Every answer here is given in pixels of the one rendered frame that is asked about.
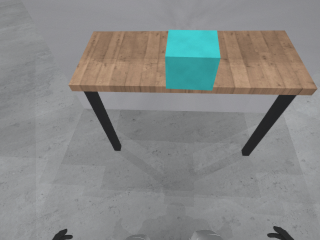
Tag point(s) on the robot left hand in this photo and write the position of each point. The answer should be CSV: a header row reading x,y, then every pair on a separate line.
x,y
61,235

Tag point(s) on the carton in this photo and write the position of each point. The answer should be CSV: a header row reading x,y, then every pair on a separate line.
x,y
192,59

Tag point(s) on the table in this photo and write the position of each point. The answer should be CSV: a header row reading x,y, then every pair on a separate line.
x,y
252,62

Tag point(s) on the robot right hand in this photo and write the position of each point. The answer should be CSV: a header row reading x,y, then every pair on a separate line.
x,y
281,234

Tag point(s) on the right robot thigh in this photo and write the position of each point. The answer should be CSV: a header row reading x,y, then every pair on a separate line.
x,y
205,235

